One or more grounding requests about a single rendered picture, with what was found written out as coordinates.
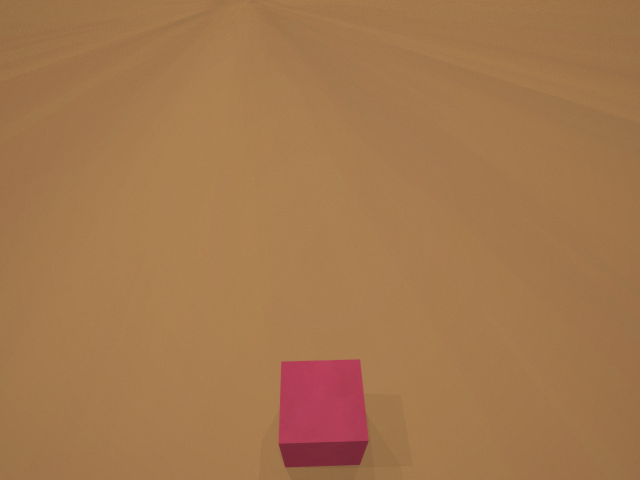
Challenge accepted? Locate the carton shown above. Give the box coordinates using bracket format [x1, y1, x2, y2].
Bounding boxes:
[279, 359, 369, 467]

